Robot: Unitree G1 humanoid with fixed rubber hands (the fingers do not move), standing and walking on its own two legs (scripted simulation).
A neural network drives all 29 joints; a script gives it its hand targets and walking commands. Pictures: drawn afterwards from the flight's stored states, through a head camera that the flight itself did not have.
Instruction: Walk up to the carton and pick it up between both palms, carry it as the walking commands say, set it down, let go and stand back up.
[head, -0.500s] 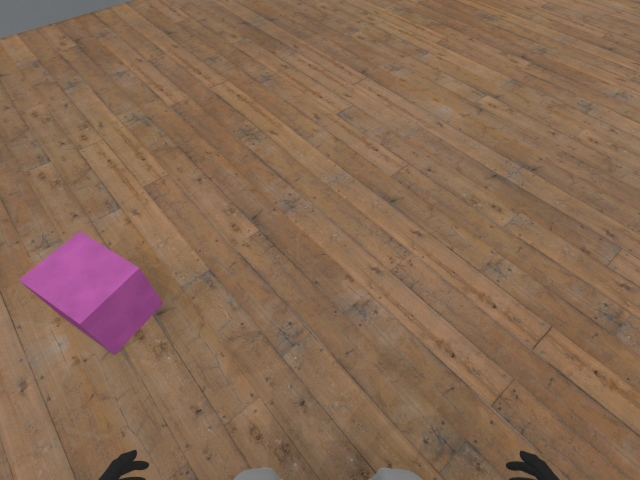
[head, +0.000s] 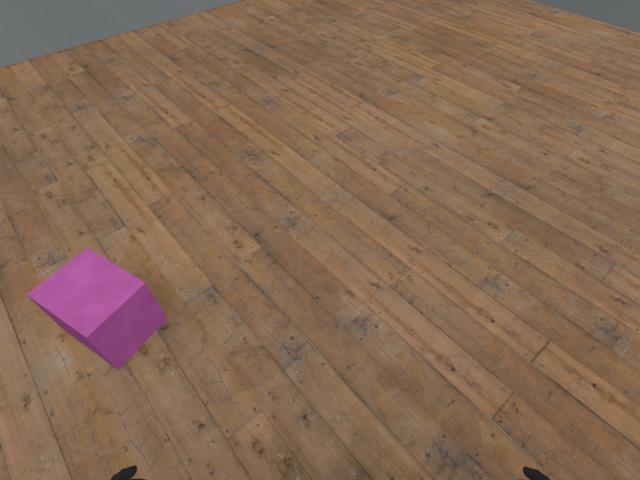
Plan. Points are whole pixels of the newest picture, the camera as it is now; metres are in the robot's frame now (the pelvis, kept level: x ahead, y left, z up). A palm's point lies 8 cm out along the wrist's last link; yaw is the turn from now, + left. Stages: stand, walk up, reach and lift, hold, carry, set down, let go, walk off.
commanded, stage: stand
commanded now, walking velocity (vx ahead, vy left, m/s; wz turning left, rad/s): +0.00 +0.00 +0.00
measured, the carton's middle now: (102, 307) +0.72 +0.73 -0.63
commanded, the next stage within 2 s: walk up in 0.54 s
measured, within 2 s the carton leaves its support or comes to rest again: neither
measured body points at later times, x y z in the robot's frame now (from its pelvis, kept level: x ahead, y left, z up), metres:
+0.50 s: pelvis -0.01 +0.00 +0.02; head +0.00 +0.00 +0.47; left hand +0.07 +0.29 -0.11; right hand +0.09 -0.28 -0.11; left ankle +0.01 +0.12 -0.71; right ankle +0.01 -0.12 -0.71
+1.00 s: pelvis -0.01 +0.03 +0.00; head +0.02 +0.07 +0.45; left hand +0.02 +0.31 -0.16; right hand +0.09 -0.22 -0.13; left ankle +0.02 +0.10 -0.71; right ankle +0.00 -0.12 -0.69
